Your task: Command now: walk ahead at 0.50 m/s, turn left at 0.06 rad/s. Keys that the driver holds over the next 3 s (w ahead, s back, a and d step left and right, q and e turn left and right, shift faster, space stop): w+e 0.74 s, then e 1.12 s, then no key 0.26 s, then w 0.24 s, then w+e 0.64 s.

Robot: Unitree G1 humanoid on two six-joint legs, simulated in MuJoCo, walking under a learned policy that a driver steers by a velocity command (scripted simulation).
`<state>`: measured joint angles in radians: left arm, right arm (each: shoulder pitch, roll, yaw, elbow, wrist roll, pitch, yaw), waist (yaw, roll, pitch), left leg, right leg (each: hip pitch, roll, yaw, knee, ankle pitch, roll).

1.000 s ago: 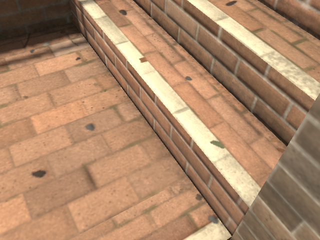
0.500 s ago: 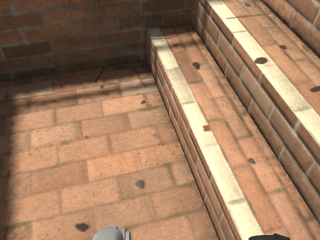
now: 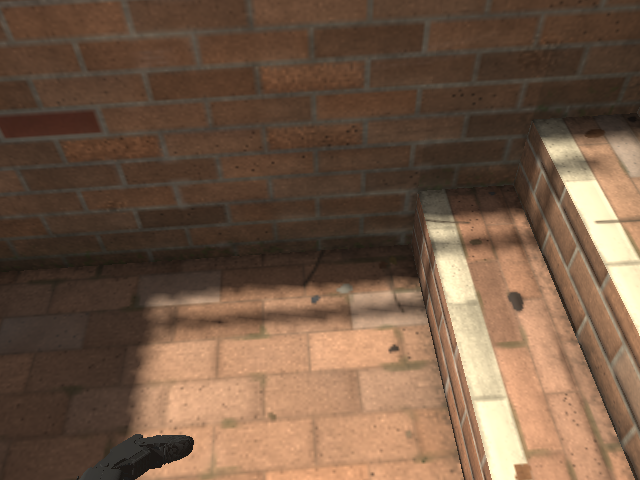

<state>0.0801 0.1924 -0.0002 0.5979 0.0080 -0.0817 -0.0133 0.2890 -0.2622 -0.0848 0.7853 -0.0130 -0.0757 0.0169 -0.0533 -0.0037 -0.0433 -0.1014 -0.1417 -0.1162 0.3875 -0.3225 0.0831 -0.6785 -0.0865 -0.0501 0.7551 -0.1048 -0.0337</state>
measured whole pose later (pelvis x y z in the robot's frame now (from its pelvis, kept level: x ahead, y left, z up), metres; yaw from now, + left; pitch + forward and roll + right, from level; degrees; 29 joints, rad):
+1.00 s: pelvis +0.45 -0.03 -0.02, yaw -28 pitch +2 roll +2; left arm 0.10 0.25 0.06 0.63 0.05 -0.06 -0.02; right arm 0.27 -0.25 -0.08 0.76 0.00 -0.07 -0.02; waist -0.03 0.00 0.02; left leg -0.24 0.08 0.17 0.79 -0.46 -0.02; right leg -0.49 0.01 -0.01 0.61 -0.11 -0.05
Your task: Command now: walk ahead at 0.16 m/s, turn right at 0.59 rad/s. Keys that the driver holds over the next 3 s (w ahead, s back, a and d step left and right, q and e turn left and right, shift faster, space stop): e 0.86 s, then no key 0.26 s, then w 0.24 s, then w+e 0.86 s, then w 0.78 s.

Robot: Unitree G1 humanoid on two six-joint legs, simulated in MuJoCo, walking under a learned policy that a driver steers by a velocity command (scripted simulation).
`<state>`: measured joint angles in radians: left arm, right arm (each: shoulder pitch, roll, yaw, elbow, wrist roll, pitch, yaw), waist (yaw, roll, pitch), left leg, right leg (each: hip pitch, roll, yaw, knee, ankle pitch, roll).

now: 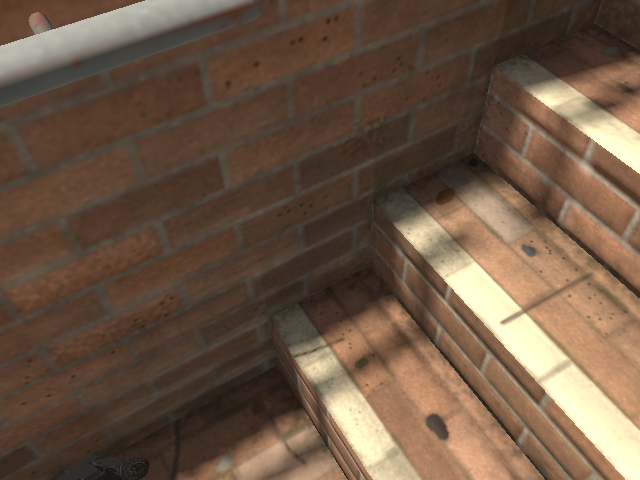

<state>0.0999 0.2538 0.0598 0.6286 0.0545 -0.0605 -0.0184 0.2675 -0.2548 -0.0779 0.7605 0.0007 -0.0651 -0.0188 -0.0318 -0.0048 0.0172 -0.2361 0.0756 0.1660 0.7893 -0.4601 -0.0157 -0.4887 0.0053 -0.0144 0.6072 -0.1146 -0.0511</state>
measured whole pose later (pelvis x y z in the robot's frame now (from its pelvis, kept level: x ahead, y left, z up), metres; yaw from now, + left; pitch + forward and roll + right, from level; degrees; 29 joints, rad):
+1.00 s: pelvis -0.05 +0.08 +0.02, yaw -35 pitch +3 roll +1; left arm 0.20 0.26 0.03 0.63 0.03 0.03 0.03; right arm 0.19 -0.33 -0.08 0.65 -0.04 0.02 -0.05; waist -0.03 0.04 -0.01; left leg -0.63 0.04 0.00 1.18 -0.37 -0.10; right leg -0.30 0.05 0.04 0.52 -0.28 -0.05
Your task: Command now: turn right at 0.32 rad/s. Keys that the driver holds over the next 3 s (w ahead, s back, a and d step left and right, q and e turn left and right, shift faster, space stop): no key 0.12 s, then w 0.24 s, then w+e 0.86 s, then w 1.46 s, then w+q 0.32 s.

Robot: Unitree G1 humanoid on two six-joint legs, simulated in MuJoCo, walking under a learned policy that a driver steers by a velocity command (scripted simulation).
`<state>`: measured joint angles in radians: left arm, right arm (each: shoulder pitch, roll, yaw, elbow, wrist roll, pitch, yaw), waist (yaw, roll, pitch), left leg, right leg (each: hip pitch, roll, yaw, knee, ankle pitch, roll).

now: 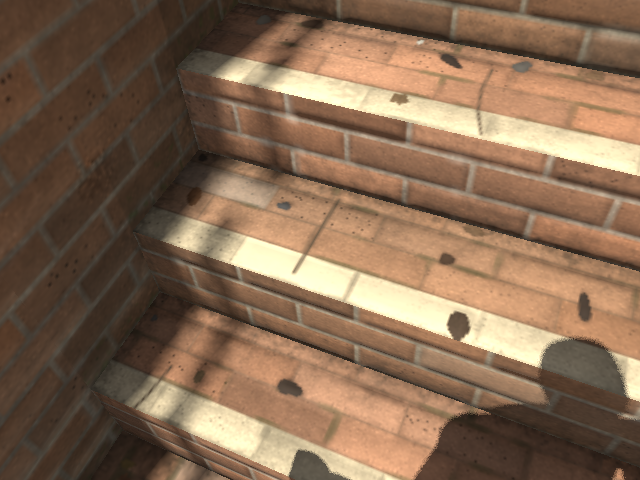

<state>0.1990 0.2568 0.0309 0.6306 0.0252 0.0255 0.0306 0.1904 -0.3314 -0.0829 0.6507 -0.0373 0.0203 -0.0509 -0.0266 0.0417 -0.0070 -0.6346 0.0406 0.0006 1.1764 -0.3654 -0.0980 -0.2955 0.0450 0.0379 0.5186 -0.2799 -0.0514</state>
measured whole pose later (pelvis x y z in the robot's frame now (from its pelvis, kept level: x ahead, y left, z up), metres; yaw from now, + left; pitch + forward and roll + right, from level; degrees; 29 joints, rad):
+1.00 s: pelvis +0.14 -0.02 -0.01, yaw -19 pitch +2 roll +0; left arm 0.31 0.23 0.05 0.69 0.03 -0.01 0.03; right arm 0.15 -0.19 -0.02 0.58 -0.07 -0.01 -0.01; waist 0.02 0.05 -0.01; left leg -0.71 0.04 -0.01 1.67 -0.30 -0.03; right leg -0.31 0.14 0.02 0.54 -0.26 -0.13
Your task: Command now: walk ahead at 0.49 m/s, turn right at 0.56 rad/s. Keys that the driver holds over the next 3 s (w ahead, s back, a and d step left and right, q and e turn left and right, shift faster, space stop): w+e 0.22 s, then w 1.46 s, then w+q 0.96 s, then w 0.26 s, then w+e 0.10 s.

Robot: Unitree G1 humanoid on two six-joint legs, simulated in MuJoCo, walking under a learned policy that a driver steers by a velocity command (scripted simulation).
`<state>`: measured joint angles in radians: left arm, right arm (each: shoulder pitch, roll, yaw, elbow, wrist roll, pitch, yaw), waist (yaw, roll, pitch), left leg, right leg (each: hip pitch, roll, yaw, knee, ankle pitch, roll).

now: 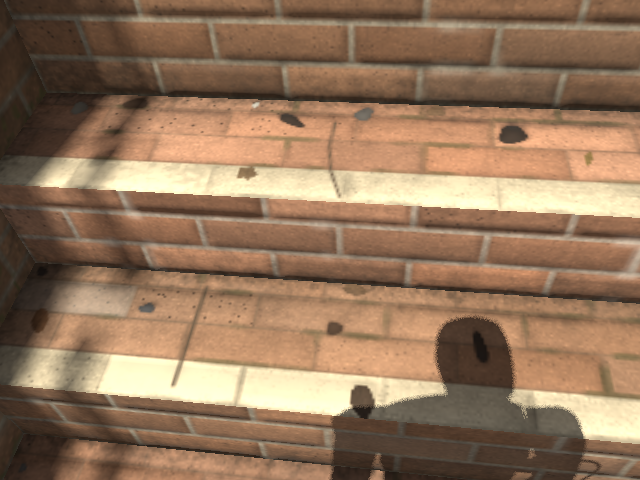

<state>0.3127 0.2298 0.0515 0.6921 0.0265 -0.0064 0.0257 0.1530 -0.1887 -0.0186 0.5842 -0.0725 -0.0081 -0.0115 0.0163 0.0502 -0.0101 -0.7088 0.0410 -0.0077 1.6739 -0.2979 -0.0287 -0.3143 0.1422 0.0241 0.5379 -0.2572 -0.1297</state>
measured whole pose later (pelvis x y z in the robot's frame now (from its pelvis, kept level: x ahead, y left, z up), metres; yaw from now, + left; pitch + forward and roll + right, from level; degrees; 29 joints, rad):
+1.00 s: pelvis +0.46 -0.05 +0.31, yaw -13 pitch +8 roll -4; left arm -0.03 0.15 -0.03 0.77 0.02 0.03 -0.03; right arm 0.44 -0.16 -0.02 1.07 -0.04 -0.11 0.09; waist 0.00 0.06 -0.14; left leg -0.42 0.05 -0.10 1.15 0.01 0.13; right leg -0.86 0.05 -0.16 1.14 -0.45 -0.11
